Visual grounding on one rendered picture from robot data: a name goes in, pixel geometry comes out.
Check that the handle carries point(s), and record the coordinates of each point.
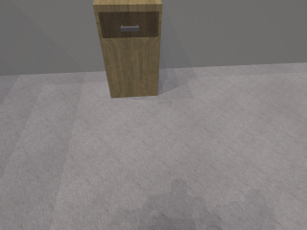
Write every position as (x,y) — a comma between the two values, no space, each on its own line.
(129,28)

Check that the cabinet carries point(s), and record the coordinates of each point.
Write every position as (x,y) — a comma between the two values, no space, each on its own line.
(131,63)

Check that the drawer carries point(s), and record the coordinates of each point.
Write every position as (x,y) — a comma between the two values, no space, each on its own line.
(111,21)

